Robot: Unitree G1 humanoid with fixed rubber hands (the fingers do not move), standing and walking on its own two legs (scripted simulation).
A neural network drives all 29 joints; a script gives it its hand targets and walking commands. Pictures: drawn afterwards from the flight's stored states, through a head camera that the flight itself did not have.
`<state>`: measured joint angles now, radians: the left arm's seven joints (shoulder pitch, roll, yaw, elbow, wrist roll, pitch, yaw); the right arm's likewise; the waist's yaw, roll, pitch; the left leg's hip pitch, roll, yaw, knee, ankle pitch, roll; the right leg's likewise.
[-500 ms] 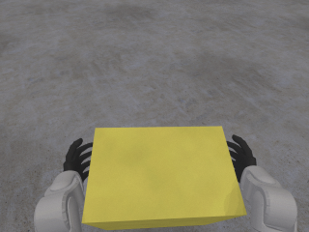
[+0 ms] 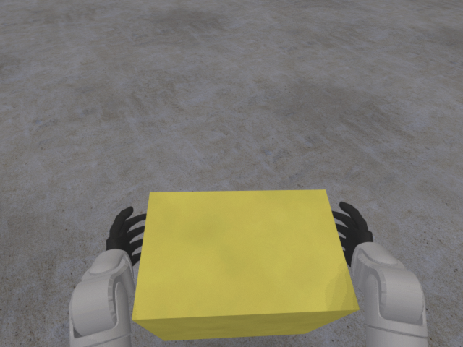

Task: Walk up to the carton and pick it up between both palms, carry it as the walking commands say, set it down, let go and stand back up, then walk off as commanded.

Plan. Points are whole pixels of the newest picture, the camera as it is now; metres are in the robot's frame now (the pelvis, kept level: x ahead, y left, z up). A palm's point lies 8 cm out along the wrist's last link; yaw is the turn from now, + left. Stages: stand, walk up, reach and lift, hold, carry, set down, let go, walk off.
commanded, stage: carry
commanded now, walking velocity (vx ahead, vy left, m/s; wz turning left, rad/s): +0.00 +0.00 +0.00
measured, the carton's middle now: (237, 272) +0.26 +0.00 -0.02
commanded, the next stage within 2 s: none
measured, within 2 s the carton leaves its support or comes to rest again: neither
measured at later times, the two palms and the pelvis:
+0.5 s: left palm (119, 252) +0.26 +0.20 +0.06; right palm (349, 249) +0.26 -0.18 +0.06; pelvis +0.00 +0.01 +0.00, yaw -1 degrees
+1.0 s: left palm (123, 246) +0.28 +0.20 +0.05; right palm (344, 247) +0.27 -0.18 +0.05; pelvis +0.01 +0.02 +0.00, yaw -2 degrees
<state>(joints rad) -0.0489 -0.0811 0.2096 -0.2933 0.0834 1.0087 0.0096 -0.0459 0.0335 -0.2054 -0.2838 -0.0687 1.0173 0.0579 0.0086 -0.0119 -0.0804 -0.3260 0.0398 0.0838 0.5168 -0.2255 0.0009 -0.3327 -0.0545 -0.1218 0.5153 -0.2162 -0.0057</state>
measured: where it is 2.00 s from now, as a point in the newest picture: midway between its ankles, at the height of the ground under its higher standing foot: outside the picture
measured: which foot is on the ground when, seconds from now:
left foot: down 0.00-1.00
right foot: down 0.00-1.00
